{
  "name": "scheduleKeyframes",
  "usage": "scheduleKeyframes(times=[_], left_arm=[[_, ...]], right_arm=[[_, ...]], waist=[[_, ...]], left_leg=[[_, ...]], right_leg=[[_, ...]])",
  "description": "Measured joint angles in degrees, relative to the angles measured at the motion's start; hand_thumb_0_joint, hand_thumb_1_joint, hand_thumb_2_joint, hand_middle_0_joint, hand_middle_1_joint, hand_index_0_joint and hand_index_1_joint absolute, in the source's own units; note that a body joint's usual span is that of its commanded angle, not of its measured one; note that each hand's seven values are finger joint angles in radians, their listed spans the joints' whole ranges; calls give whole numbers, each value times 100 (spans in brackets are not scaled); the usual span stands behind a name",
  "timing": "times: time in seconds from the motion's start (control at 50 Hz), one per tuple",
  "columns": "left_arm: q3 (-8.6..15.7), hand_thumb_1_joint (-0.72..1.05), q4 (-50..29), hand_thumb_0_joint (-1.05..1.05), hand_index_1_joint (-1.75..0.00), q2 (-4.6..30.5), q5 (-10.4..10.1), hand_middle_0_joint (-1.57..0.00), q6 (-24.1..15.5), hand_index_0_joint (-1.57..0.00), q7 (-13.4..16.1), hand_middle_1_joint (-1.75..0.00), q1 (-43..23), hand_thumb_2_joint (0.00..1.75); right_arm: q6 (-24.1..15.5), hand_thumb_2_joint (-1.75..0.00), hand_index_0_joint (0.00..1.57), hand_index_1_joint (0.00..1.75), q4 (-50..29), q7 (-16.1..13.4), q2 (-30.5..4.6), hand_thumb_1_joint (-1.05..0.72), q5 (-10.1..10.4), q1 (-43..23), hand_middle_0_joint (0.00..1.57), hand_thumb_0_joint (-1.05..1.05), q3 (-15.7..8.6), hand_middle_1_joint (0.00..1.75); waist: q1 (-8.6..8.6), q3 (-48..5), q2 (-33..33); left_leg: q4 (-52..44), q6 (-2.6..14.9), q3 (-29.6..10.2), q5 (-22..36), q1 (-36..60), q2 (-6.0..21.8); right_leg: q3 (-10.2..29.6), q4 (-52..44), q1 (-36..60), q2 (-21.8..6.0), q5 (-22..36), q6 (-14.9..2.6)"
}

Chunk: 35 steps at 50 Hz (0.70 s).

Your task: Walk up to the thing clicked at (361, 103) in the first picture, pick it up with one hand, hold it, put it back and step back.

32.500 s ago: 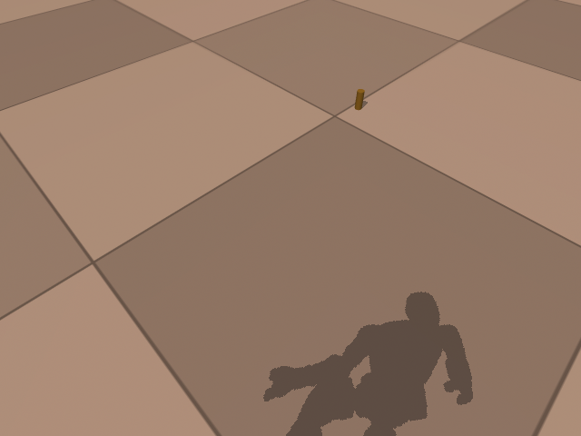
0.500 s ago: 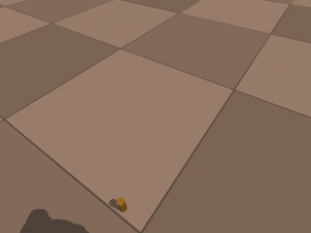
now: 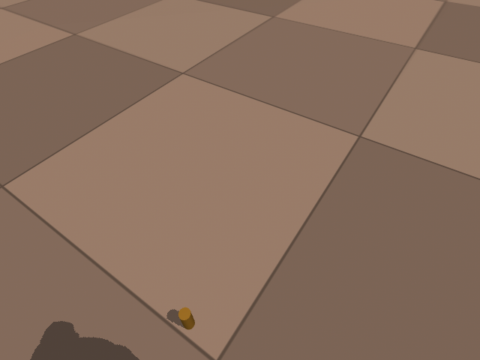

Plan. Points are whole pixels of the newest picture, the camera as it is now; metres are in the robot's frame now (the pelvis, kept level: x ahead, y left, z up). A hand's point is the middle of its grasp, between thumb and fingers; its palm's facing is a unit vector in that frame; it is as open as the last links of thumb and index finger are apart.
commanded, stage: stand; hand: left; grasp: from above
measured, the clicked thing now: (186, 318) +0.41 +0.24 -0.72
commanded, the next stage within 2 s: step back in 0.62 s
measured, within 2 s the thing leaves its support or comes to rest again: neither
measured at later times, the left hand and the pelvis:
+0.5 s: hand out of the picture +0.07 +0.25 -0.16, palm faces +0.00 -0.94 -0.33, open 7.3 cm; pelvis +0.00 +0.00 +0.00, yaw +0 degrees
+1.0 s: hand out of the picture +0.03 +0.25 -0.17, palm faces -0.04 -0.90 -0.43, open 7.3 cm; pelvis -0.07 -0.03 -0.03, yaw -1 degrees
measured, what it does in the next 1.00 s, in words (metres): lifts its left foot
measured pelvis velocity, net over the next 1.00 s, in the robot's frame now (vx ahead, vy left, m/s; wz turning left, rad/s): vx -0.07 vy -0.03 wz -0.02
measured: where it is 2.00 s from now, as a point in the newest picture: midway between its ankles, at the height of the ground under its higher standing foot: outside the picture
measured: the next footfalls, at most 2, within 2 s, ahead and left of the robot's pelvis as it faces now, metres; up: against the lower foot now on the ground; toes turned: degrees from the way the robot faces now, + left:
left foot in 1.30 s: -0.13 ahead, +0.11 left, +0.00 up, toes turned +2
right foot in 1.68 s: -0.21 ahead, -0.12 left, +0.00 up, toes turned +1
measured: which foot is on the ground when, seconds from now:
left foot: down 0.00-0.92, up 0.94-1.00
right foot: down 0.00-1.00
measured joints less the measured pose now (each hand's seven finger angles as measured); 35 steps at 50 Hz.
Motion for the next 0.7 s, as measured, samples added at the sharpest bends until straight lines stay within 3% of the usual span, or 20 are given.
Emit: scheduleKeyframes(times=[0.62,0.7], left_arm=[[-23,91,-149,1,-30,330,-17,-20,-62,-21,-76,-30,-143,90],[65,91,-362,1,-30,423,-128,-20,10,-21,-83,-30,-240,90]], right_arm=[[-5,-90,20,30,-103,70,-299,-90,15,-129,20,1,5,30],[88,-90,20,30,-317,123,-356,-90,109,-273,20,1,-36,30]], waist=[[-20,-16,-28],[-44,151,-32]], left_leg=[[-43,-28,-11,28,-14,34],[372,-14,-8,-90,-384,57]], right_leg=[[-10,-51,-11,33,32,-28],[4,368,-387,61,-81,-55]])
